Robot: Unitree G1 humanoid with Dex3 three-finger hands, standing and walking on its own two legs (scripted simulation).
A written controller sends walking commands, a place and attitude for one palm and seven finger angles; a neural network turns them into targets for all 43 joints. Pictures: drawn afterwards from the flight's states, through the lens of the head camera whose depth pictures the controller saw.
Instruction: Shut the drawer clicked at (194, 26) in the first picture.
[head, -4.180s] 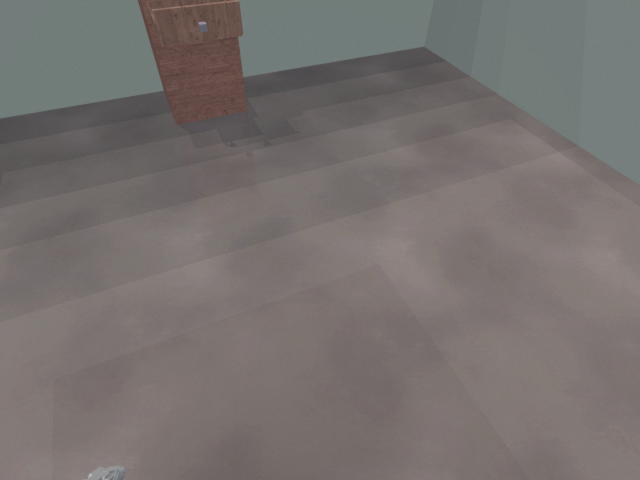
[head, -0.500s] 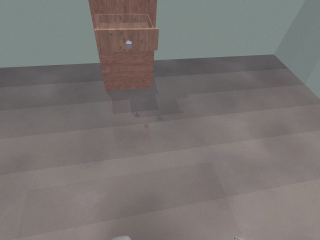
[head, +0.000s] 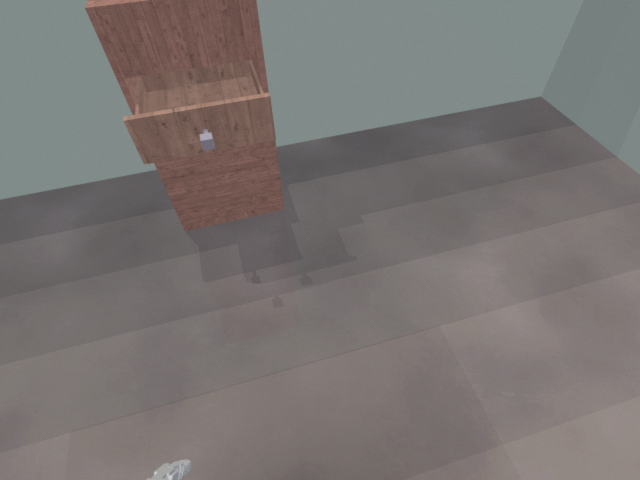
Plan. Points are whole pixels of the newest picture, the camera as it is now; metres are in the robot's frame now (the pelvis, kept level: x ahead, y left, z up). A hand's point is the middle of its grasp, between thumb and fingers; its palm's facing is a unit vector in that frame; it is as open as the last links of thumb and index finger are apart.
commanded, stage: walk to a spot facing it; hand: left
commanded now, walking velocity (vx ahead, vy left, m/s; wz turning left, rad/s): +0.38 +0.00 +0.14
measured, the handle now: (206, 137) +0.97 +0.34 -0.16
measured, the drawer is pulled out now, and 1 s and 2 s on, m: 0.22 0.22 0.22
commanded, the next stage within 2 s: turn to face it in 0.56 s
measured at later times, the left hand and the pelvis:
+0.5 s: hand (166, 441) +0.20 +0.25 -0.16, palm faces +0.09 -0.98 -0.15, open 7.4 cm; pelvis +0.21 +0.07 +0.02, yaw +1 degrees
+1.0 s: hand (235, 280) +0.48 +0.18 -0.15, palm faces +0.02 -0.98 -0.20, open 7.3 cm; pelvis +0.36 +0.02 +0.01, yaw +2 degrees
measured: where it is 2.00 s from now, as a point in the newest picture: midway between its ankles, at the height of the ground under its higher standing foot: (307, 408)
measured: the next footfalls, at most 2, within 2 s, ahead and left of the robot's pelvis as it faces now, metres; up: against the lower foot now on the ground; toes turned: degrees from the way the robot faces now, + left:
left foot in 0.30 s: +0.25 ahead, +0.15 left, +0.00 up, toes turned +13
right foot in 0.80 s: +0.48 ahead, -0.08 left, +0.00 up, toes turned -12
